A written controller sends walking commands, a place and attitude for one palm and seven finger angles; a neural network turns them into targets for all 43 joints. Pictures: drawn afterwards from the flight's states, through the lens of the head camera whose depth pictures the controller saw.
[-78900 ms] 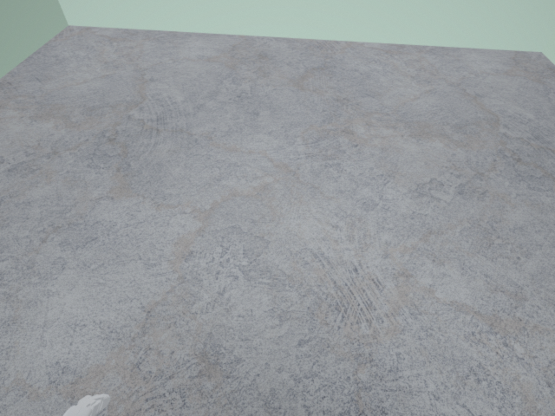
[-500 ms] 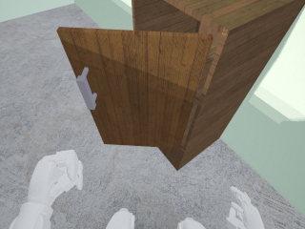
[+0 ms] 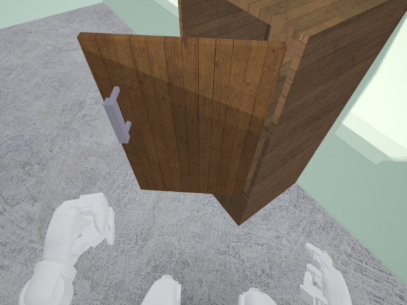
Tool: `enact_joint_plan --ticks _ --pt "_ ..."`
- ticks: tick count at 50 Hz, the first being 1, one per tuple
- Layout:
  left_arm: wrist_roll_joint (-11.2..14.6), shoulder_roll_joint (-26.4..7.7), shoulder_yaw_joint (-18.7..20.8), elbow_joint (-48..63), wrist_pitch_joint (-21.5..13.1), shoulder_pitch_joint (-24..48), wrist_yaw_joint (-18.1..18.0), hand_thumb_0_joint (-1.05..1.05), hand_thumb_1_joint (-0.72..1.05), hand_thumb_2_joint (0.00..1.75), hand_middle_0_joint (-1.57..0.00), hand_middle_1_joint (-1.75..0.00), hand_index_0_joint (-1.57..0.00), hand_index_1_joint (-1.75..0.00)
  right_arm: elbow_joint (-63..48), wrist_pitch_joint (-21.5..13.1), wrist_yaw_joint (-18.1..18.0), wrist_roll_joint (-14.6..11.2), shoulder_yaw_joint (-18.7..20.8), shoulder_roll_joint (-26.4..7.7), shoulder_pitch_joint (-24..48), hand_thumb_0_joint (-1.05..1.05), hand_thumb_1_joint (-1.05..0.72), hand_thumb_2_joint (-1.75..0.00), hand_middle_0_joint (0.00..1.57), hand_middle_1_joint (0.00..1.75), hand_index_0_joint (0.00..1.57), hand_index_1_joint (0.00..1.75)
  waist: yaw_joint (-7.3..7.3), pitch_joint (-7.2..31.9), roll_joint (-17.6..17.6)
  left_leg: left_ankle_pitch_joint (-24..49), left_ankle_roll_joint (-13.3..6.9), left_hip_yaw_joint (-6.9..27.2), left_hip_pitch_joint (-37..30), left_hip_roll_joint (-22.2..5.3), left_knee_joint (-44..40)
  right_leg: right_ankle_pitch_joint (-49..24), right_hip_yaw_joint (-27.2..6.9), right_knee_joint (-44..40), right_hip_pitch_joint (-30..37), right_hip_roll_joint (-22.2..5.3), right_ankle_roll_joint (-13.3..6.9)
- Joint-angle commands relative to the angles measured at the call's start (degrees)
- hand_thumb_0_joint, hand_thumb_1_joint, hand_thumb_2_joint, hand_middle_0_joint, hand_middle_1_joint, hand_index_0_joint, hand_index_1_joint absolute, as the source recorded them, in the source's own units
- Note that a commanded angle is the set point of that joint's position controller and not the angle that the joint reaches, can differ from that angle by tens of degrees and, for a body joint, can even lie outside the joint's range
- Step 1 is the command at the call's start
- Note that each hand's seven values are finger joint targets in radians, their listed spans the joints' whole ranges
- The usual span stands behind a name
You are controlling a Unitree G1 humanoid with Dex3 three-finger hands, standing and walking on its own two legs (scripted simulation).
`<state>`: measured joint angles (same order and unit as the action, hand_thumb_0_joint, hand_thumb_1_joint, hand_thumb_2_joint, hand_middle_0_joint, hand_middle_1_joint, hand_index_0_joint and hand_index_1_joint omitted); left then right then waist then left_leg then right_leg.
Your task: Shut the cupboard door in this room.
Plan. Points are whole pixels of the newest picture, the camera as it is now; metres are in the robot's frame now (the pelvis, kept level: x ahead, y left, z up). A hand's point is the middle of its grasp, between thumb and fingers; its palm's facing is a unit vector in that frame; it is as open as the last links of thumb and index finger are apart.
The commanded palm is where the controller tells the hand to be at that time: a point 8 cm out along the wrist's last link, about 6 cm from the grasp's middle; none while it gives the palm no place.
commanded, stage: bring the fist close to the handle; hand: left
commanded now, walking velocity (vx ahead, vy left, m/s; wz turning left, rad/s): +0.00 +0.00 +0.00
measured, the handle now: (120, 115) +0.49 +0.23 +0.06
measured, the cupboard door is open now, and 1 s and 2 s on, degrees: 50 50 44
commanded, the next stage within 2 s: push the door shut along its arc in 1.26 s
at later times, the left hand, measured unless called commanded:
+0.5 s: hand (120, 181) +0.32 +0.18 +0.06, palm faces -0.02 -1.00 -0.03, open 3.1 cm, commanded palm +0.31 +0.24 +0.06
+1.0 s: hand (128, 151) +0.39 +0.18 +0.07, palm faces -0.02 -1.00 -0.02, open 3.1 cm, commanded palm +0.36 +0.24 +0.06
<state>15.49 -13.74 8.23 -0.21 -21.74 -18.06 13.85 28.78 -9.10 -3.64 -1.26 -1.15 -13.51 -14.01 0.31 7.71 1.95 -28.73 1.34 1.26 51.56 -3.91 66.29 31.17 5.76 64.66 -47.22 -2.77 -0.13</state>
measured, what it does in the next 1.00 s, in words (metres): stands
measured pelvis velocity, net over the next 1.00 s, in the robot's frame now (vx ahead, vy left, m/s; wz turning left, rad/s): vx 0.00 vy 0.00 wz -0.03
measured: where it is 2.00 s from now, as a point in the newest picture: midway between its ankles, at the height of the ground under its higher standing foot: outside the picture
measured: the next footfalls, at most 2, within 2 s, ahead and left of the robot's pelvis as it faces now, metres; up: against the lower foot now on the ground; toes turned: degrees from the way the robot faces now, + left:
none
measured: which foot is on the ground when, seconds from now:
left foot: down 0.00-1.00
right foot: down 0.00-1.00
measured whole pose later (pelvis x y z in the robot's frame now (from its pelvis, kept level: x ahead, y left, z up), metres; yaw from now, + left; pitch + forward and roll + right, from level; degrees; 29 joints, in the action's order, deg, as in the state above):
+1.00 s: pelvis +0.00 +0.00 +0.01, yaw -2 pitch +16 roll -1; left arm 12.0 -16.9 14.8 -38.0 -23.2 21.3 13.5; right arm 35.2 -3.4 -2.0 -1.3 -0.1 -14.7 -16.8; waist -3.0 7.1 1.1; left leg -26.4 0.8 -1.0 51.9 -4.1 62.2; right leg 28.4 3.5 61.4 -49.0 -2.4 0.3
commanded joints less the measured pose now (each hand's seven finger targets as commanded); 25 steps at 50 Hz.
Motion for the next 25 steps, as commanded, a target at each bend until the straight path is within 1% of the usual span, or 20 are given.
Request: enact_joint_plan --ticks 1,2,3,4,5,6,8,9,10,11,12,14,15,17,18,19,21,23,24,25 --pt "0.6 -7.6 4.6 9.4 -3.0 13.6 0.1 0.00 0.90 0.90 -1.30 -1.50 -1.30 -1.50 -7.1 -3.0 -0.7 0.0 3.4 -7.9 1.5 0.00 -0.90 -0.90 0.20 0.30 0.20 0.30 -1.84 12.1 0.2 8.9 -2.2 -0.2 -8.3 3.6 -9.0 -8.5 -4.1 -10.9 5.5 3.2 -0.8" --pt "0.7 -8.0 5.5 8.1 -2.5 13.0 0.2 0.00 0.90 0.90 -1.30 -1.50 -1.30 -1.50 -7.1 -2.9 -0.7 -0.1 3.5 -8.0 1.4 0.00 -0.90 -0.90 0.20 0.30 0.20 0.30 -1.28 12.8 0.4 9.7 -2.2 -0.3 -8.6 3.6 -9.3 -9.6 -4.1 -10.8 6.2 3.2 -0.9" --pt "0.6 -7.7 5.0 7.6 -1.9 14.2 0.4 0.00 0.90 0.90 -1.30 -1.50 -1.30 -1.50 -7.1 -2.8 -0.6 -0.2 3.3 -7.9 1.5 0.00 -0.90 -0.90 0.20 0.30 0.20 0.30 -1.32 13.0 1.1 9.9 -2.1 -0.3 -9.0 3.7 -9.8 -10.1 -3.7 -10.8 6.4 3.1 -0.8" --pt "0.7 -8.4 5.6 7.1 -1.4 16.2 0.5 0.00 0.90 0.90 -1.30 -1.50 -1.30 -1.50 -6.8 -2.7 -0.6 -0.2 3.3 -8.0 1.4 0.00 -0.90 -0.90 0.20 0.30 0.20 0.30 -1.39 13.3 1.2 10.4 -2.1 -0.4 -9.2 3.7 -9.7 -10.9 -4.1 -11.0 7.0 3.1 -0.8" --pt "0.6 -10.3 7.6 6.0 -1.0 16.0 0.2 0.00 0.90 0.90 -1.30 -1.50 -1.30 -1.50 -6.5 -2.6 -0.7 -0.1 3.4 -8.2 1.3 0.00 -0.90 -0.90 0.20 0.30 0.20 0.30 -0.78 13.8 1.1 11.2 -2.2 -0.4 -9.4 3.6 -10.0 -11.6 -3.9 -10.9 7.5 3.2 -0.9" --pt "0.6 -8.4 6.0 5.6 -0.6 17.4 0.3 0.00 0.90 0.90 -1.30 -1.50 -1.30 -1.50 -6.7 -2.5 -0.6 -0.1 3.2 -7.9 1.5 0.00 -0.90 -0.90 0.20 0.30 0.20 0.30 -1.05 14.2 1.1 11.6 -2.2 -0.5 -9.8 3.8 -10.3 -12.6 -3.8 -10.9 8.1 3.1 -0.8" --pt "0.6 -8.3 6.0 3.4 0.0 19.5 0.1 0.00 0.90 0.90 -1.30 -1.50 -1.30 -1.50 -6.3 -2.2 -0.4 -0.2 3.1 -8.0 1.3 0.00 -0.90 -0.90 0.20 0.30 0.20 0.30 -1.17 13.7 0.8 11.9 -2.1 -0.6 -10.1 3.7 -10.7 -13.3 -3.6 -11.2 8.2 3.1 -0.7" --pt "0.7 -9.1 7.0 2.5 0.0 20.9 -0.1 0.00 0.90 0.90 -1.30 -1.50 -1.30 -1.50 -5.9 -2.2 -0.4 -0.2 3.2 -8.1 1.3 0.00 -0.90 -0.90 0.20 0.30 0.20 0.30 -1.08 14.0 1.2 11.9 -2.0 -0.6 -10.1 3.7 -10.7 -13.2 -3.8 -11.3 8.2 3.0 -0.7" --pt "0.7 -10.0 8.1 1.1 0.0 21.0 -0.3 0.00 0.90 0.90 -1.30 -1.50 -1.30 -1.50 -5.6 -2.0 -0.5 -0.1 3.3 -8.4 0.8 0.00 -0.90 -0.90 0.20 0.30 0.20 0.30 -1.01 14.4 -0.5 12.9 -2.1 -0.5 -10.1 3.6 -10.8 -14.3 -3.6 -11.1 8.9 3.2 -0.8" --pt "0.4 -8.7 6.8 0.3 -0.1 21.7 -0.1 0.00 0.90 0.90 -1.30 -1.50 -1.30 -1.50 -5.8 -1.9 -0.3 -0.1 3.2 -8.2 1.0 0.00 -0.90 -0.90 0.20 0.30 0.20 0.30 -1.05 14.2 0.5 13.1 -2.0 -0.7 -10.2 3.7 -11.0 -14.8 -3.7 -11.2 8.9 2.9 -0.8" --pt "0.4 -8.4 6.6 0.0 -0.4 23.0 -0.1 0.00 0.90 0.90 -1.30 -1.50 -1.30 -1.50 -5.6 -1.9 -0.1 -0.1 3.3 -8.2 0.8 0.00 -0.90 -0.90 0.20 0.30 0.20 0.30 -1.16 14.4 0.2 13.4 -1.9 -0.7 -10.7 3.6 -11.2 -15.3 -3.5 -11.1 8.9 3.0 -0.8" --pt "0.2 -8.4 6.4 -1.6 -0.9 25.4 -0.2 0.00 0.90 0.90 -1.30 -1.50 -1.30 -1.50 -5.0 -1.7 0.0 -0.1 3.4 -8.4 0.6 0.00 -0.90 -0.90 0.20 0.30 0.20 0.30 -1.51 14.1 0.4 13.5 -1.9 -0.6 -11.2 3.6 -11.5 -15.6 -3.1 -11.0 8.2 3.0 -0.8" --pt "0.0 -8.9 6.7 -2.6 -1.2 25.5 -0.3 0.00 0.90 0.90 -1.30 -1.50 -1.30 -1.50 -4.9 -1.6 0.0 0.0 3.5 -8.6 0.3 0.00 -0.90 -0.90 0.20 0.30 0.20 0.30 -1.25 14.1 0.2 14.0 -1.9 -0.5 -11.2 3.5 -11.5 -16.1 -3.2 -10.9 8.6 3.1 -0.9" --pt "-0.3 -6.7 4.4 -2.8 -1.5 27.0 -0.2 0.00 0.90 0.90 -1.30 -1.50 -1.30 -1.50 -4.9 -1.5 0.3 -0.1 3.6 -8.4 0.3 0.00 -0.90 -0.90 0.20 0.30 0.20 0.30 -1.63 14.7 0.8 14.3 -1.9 -0.7 -12.3 3.5 -11.9 -16.7 -2.9 -10.9 8.1 2.9 -0.8" --pt "-0.5 -8.6 6.2 -4.2 -1.8 29.1 -0.5 0.00 0.90 0.90 -1.30 -1.50 -1.30 -1.50 -4.2 -1.3 0.3 -0.1 3.8 -8.8 0.0 0.00 -0.90 -0.90 0.20 0.30 0.20 0.30 -1.83 14.7 -0.1 14.0 -1.9 -0.7 -12.1 3.4 -11.7 -16.6 -3.2 -11.0 7.9 2.9 -0.8" --pt "-0.7 -8.2 5.9 -4.6 -2.2 29.8 -0.7 0.00 0.90 0.90 -1.30 -1.50 -1.30 -1.50 -4.2 -1.1 0.3 0.0 3.8 -8.7 0.0 0.00 -0.90 -0.90 0.20 0.30 0.20 0.30 -1.62 14.8 0.3 14.0 -1.8 -0.7 -12.3 3.5 -12.0 -16.5 -3.1 -10.9 7.9 2.9 -0.9" --pt "-0.9 -9.4 7.1 -5.5 -2.7 31.3 -1.1 0.00 0.90 0.90 -1.30 -1.50 -1.30 -1.50 -3.9 -0.8 0.4 0.1 3.9 -8.8 -0.1 0.00 -0.90 -0.90 0.20 0.30 0.20 0.30 -1.51 15.8 -0.5 14.2 -2.0 -0.9 -12.2 3.5 -11.9 -16.8 -3.4 -11.0 8.6 2.9 -0.8" --pt "-1.3 -9.1 6.7 -7.6 -3.2 34.8 -1.4 0.00 0.90 0.90 -1.30 -1.50 -1.30 -1.50 -3.3 -0.4 0.4 0.0 3.8 -8.7 0.0 0.00 -0.90 -0.90 0.20 0.30 0.20 0.30 -1.84 14.7 0.4 13.2 -1.8 -0.8 -12.1 3.4 -12.3 -15.8 -3.2 -11.1 7.6 2.9 -0.9" --pt "-1.7 -9.5 6.7 -8.1 -3.4 37.6 -1.6 0.00 0.90 0.90 -1.30 -1.50 -1.30 -1.50 -3.0 -0.2 0.4 0.0 3.8 -8.8 -0.1 0.00 -0.90 -0.90 0.20 0.30 0.20 0.30 -2.24 15.1 0.5 12.6 -1.9 -0.8 -12.3 3.4 -12.2 -15.0 -3.3 -11.0 6.9 2.9 -0.8" --pt "-1.8 -10.8 7.7 -8.8 -3.7 38.9 -2.0 0.00 0.90 0.90 -1.30 -1.50 -1.30 -1.50 -2.7 -0.1 0.2 0.1 3.9 -9.0 -0.5 0.00 -0.90 -0.90 0.20 0.30 0.20 0.30 -2.19 15.4 0.2 13.0 -2.0 -0.7 -12.2 3.3 -12.1 -15.3 -3.5 -11.0 7.4 3.0 -0.9"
